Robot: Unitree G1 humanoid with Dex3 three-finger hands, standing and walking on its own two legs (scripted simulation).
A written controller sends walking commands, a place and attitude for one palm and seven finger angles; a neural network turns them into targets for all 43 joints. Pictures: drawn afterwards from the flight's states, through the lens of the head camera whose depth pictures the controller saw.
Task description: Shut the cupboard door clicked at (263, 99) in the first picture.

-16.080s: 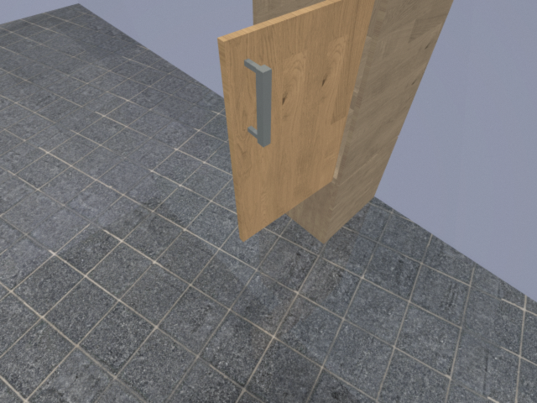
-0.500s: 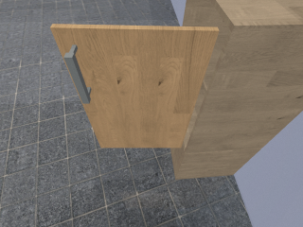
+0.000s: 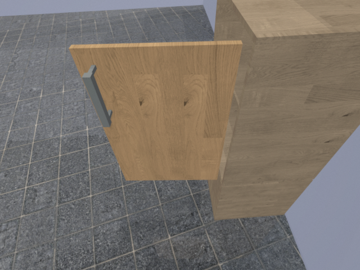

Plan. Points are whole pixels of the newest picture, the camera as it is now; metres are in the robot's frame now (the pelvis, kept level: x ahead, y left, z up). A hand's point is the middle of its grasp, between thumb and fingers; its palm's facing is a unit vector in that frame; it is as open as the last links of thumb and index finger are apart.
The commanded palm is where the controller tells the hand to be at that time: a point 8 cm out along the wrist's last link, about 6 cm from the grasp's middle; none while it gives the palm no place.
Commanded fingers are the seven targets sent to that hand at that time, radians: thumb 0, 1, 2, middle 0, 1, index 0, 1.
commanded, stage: come to a stop and stand still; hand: left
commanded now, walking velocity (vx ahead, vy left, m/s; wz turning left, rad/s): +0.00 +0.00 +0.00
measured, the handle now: (100, 97) +0.49 +0.24 +0.12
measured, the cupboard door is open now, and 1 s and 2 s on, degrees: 86 86 86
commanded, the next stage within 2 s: look again from close up in 0.56 s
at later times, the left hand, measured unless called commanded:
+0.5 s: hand out of the picture +0.04 +0.16 -0.17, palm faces +0.02 -0.98 -0.21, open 7.3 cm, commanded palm none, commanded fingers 0.00 0.90 0.90 -0.20 -0.30 -0.20 -0.30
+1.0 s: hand out of the picture +0.04 +0.15 -0.17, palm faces +0.04 -0.98 -0.19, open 7.3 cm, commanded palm none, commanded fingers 0.00 0.90 0.90 -0.20 -0.30 -0.20 -0.30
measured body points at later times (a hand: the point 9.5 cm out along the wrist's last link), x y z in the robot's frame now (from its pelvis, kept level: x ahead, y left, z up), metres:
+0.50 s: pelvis +0.03 -0.02 +0.00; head +0.05 -0.03 +0.45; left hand +0.04 +0.21 -0.15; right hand +0.02 -0.22 -0.17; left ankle -0.03 +0.08 -0.74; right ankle +0.05 -0.10 -0.74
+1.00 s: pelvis +0.04 -0.02 +0.00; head +0.06 -0.02 +0.45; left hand +0.04 +0.21 -0.16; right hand +0.03 -0.23 -0.16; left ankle -0.03 +0.08 -0.74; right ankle +0.05 -0.10 -0.74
